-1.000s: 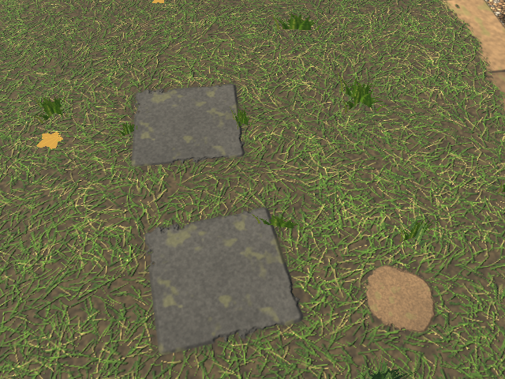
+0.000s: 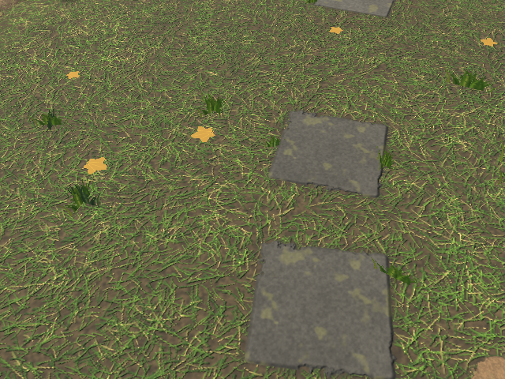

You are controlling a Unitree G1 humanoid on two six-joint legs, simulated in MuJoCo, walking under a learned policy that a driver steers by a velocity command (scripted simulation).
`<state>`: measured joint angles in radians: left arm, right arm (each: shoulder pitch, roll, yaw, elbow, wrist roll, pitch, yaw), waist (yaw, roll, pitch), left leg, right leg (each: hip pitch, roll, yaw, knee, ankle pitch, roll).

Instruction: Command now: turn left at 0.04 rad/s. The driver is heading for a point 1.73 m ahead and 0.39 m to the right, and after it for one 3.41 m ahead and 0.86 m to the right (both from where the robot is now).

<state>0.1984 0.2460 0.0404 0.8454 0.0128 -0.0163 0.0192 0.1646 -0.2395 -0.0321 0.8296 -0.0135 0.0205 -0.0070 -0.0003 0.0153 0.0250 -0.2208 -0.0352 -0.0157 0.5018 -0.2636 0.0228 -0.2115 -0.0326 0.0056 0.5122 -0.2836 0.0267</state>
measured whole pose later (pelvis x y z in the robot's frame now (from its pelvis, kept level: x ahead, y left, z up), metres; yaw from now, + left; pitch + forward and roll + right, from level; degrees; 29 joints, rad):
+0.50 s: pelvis +0.00 -0.01 +0.00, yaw +0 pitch -2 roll +0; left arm 0.19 0.23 0.03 1.01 0.01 -0.01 0.03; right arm 0.18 -0.23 -0.04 1.02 0.00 0.01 -0.03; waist 0.00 0.00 0.04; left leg -0.19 -0.01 -0.02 0.49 -0.26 0.01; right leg -0.17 -0.01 0.00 0.48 -0.27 0.01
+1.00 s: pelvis +0.00 -0.01 +0.00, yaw +0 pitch -2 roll +0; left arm 0.23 0.21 0.02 1.09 0.00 -0.01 0.04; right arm 0.21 -0.21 -0.02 1.09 0.00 0.01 -0.04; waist 0.00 0.00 0.04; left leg -0.20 -0.01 -0.02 0.48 -0.26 0.00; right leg -0.18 -0.01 0.00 0.48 -0.27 0.01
